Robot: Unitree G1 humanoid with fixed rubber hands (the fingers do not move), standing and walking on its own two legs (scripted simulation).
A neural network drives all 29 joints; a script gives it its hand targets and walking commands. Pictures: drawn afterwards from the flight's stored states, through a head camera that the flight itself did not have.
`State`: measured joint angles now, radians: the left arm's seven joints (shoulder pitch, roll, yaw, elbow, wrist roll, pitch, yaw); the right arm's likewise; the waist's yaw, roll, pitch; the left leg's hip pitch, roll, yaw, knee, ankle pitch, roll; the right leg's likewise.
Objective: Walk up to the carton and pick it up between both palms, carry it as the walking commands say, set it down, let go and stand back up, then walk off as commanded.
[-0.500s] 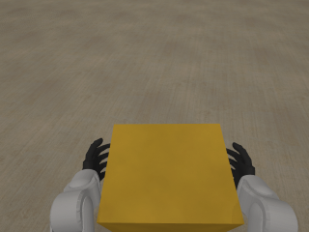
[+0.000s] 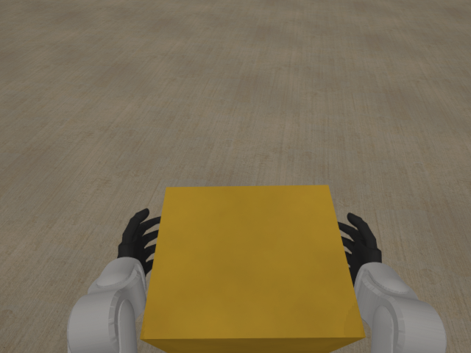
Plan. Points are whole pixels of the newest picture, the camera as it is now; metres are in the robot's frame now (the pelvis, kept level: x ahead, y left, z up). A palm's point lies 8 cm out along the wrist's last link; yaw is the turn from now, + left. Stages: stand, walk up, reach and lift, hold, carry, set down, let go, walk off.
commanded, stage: carry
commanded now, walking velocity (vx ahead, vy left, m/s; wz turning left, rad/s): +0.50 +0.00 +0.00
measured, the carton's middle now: (247, 280) +0.24 +0.00 +0.02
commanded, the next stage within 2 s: none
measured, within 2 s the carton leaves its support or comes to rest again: neither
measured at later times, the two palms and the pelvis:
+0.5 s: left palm (183, 120) +0.57 +0.15 +0.09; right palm (327, 123) +0.58 -0.18 +0.08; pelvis +0.35 -0.02 -0.01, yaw +2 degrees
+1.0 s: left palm (184, 58) +0.86 +0.19 +0.10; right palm (296, 59) +0.86 -0.14 +0.10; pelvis +0.63 +0.02 +0.01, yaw +0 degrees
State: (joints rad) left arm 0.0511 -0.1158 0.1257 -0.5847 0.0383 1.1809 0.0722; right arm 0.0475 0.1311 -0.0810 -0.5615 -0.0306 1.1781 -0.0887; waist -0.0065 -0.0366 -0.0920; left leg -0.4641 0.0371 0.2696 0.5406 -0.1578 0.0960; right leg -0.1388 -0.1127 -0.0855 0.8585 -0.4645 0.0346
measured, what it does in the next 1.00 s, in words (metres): walks ahead: right foot, then left foot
